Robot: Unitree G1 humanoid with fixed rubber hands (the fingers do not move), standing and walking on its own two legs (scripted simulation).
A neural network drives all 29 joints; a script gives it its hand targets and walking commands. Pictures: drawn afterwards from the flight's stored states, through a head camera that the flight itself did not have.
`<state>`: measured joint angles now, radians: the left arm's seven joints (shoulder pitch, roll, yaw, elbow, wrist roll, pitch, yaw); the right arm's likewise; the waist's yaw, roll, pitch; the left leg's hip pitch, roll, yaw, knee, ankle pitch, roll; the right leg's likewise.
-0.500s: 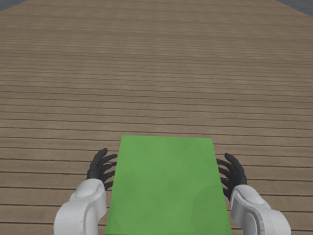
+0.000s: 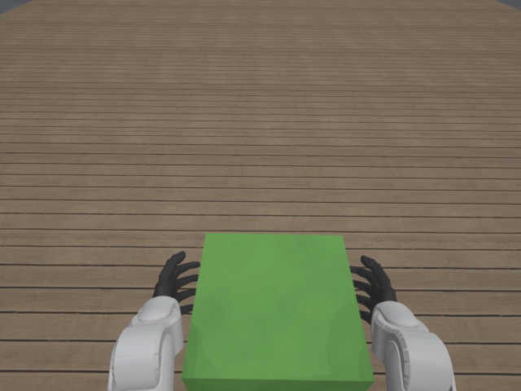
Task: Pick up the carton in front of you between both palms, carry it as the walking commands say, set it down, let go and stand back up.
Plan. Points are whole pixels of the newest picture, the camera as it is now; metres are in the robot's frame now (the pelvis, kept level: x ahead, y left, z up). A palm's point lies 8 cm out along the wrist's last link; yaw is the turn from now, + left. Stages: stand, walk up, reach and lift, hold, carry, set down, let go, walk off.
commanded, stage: carry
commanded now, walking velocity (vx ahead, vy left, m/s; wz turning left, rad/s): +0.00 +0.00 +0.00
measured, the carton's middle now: (271, 333) +0.24 +0.00 -0.02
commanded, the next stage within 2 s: hold in 1.36 s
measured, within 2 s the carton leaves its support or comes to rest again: neither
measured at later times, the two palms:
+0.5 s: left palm (173, 308) +0.25 +0.15 +0.04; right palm (375, 313) +0.25 -0.15 +0.04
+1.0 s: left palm (165, 318) +0.23 +0.16 +0.04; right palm (375, 322) +0.23 -0.14 +0.04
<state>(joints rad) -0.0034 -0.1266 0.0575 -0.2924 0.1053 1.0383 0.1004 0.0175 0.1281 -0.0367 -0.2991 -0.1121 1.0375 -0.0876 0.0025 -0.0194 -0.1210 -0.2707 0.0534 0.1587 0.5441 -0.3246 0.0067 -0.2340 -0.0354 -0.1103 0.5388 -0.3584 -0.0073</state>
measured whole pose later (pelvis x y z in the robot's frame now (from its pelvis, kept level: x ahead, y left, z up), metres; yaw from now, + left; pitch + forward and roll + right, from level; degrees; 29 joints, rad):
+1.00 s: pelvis -0.06 +0.01 +0.00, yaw +0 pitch +2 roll +0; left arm -0.22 -0.14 0.17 0.16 0.25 0.73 0.04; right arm -0.21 0.14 -0.16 0.17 -0.23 0.73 -0.03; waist 0.00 -0.02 -0.09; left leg -0.32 0.05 0.16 0.50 -0.22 0.03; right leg -0.29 -0.04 -0.11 0.51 -0.26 -0.01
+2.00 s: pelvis -0.07 +0.00 +0.01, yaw +1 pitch -9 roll +0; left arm -0.30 -0.16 0.24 0.27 0.31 0.72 0.01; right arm -0.28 0.16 -0.24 0.29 -0.30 0.72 0.00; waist 0.00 -0.01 0.05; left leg -0.08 0.00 0.02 0.40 -0.16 0.01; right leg -0.05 0.01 -0.01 0.42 -0.22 -0.02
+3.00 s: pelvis -0.09 -0.01 -0.09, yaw -2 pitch +34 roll +1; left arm -0.56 -0.17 0.37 0.44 0.18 0.13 0.12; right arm -0.64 0.03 -0.30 0.57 -0.18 0.15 -0.02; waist 0.02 -0.01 -0.08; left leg -1.29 -0.08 -0.11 1.06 -0.36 -0.04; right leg -1.29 0.10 0.09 1.09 -0.39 -0.01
